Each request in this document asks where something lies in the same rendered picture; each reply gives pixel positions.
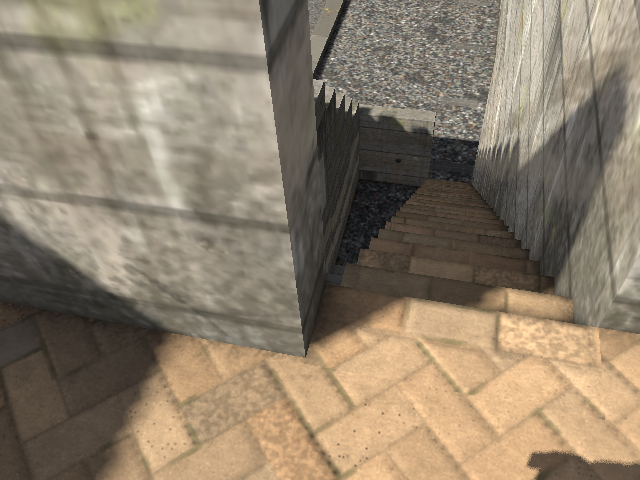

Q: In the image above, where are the stairs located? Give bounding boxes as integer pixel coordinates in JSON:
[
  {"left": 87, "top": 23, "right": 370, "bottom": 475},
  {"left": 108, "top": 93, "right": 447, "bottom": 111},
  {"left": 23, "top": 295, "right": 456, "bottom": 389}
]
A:
[{"left": 340, "top": 178, "right": 573, "bottom": 323}]

